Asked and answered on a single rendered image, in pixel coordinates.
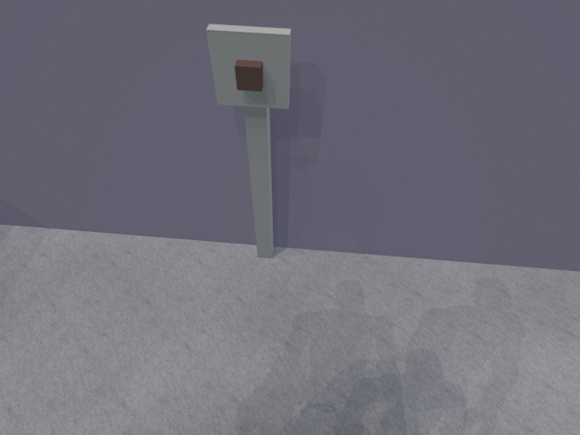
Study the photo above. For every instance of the button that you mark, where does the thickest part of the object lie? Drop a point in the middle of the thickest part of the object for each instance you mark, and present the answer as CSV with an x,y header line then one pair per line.
x,y
249,75

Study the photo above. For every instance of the panel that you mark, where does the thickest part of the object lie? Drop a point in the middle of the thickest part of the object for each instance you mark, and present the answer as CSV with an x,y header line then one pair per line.
x,y
272,46

